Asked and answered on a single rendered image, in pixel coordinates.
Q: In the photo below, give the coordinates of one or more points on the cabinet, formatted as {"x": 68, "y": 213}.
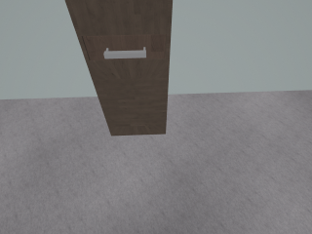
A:
{"x": 133, "y": 93}

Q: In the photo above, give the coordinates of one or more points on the handle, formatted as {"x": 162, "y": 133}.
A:
{"x": 135, "y": 54}

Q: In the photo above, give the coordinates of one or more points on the drawer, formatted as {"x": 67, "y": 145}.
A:
{"x": 155, "y": 45}

